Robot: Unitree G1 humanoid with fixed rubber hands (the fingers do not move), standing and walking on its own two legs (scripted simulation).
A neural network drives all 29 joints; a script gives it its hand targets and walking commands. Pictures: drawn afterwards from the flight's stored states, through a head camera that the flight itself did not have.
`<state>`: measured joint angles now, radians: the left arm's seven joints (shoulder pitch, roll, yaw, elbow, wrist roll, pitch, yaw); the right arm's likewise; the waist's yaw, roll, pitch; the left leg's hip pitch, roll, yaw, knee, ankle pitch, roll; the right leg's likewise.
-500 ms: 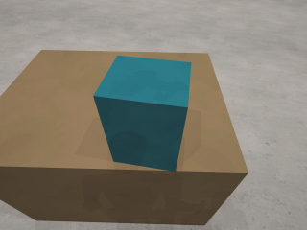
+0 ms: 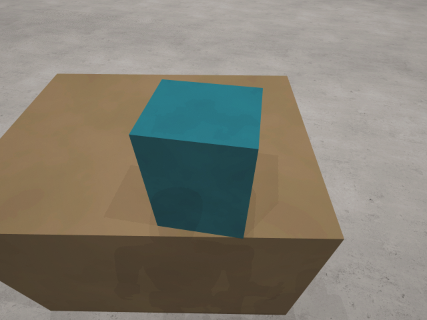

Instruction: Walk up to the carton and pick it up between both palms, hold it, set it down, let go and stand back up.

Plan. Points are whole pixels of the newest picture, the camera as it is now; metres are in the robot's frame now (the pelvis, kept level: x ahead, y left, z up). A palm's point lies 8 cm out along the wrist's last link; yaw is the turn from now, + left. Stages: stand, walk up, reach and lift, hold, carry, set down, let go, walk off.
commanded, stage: stand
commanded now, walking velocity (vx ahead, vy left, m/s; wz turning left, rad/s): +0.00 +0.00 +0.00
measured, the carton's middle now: (205, 163) +0.43 +0.03 +0.06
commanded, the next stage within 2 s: walk up in 1.72 s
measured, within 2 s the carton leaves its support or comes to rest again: neither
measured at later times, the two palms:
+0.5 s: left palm out of the picture +0.07 +0.26 -0.11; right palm out of the picture +0.05 -0.26 -0.11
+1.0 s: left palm out of the picture +0.06 +0.26 -0.11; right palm out of the picture +0.05 -0.27 -0.11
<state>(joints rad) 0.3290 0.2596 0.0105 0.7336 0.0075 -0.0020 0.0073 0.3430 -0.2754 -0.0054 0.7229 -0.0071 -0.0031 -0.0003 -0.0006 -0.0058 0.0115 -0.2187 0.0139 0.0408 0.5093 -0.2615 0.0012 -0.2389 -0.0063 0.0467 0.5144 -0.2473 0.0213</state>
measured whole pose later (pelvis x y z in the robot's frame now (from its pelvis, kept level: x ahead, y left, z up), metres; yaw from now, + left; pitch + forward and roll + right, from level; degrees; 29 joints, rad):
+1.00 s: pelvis +0.00 +0.00 +0.00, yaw -1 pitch -2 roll +0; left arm 0.33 0.26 0.00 0.79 0.01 0.00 0.01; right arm 0.35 -0.28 0.00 0.78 0.00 0.00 -0.01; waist 0.00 -0.01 0.02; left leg -0.21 0.02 0.05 0.49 -0.26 0.00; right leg -0.23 0.00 0.07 0.49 -0.23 0.03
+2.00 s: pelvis +0.01 +0.01 +0.00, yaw -2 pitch -2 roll -1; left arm 0.37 0.23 0.01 0.85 0.03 -0.01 0.05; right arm 0.36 -0.30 -0.01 0.85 -0.05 0.02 -0.01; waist 0.00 0.03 0.02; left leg -0.22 0.02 0.04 0.56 -0.34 0.01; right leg -0.22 0.01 0.08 0.49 -0.24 0.03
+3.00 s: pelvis +0.03 +0.06 +0.01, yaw -5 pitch -1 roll +0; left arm 0.30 0.23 -0.01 0.92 0.00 0.00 0.02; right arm 0.41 -0.26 0.01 0.83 -0.01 -0.01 -0.02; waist 0.00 0.00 0.02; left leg -0.15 0.00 0.10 0.41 -0.23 0.03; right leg -0.19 0.02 -0.02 0.43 -0.22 -0.03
